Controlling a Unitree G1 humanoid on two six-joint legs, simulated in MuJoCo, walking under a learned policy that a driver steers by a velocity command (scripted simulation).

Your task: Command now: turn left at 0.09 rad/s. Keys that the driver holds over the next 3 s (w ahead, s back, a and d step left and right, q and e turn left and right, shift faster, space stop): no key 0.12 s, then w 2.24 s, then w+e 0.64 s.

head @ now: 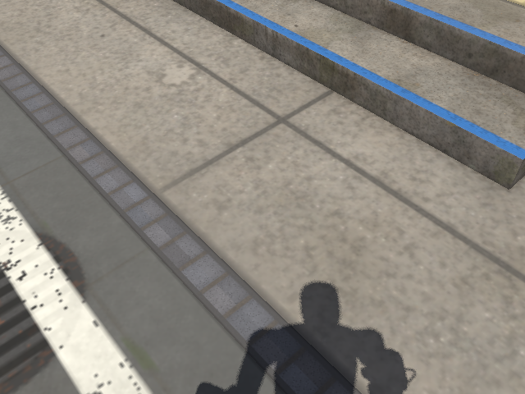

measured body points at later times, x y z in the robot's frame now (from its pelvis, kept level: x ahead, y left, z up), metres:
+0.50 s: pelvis +0.08 +0.02 +0.01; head +0.09 +0.03 +0.46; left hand +0.22 +0.27 -0.10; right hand +0.04 -0.23 -0.12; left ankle +0.01 +0.13 -0.72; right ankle +0.04 -0.10 -0.60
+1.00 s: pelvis +0.33 -0.07 +0.06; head +0.34 -0.07 +0.51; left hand +0.37 +0.20 -0.07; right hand +0.49 -0.33 -0.04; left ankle +0.41 +0.10 -0.60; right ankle +0.34 -0.15 -0.69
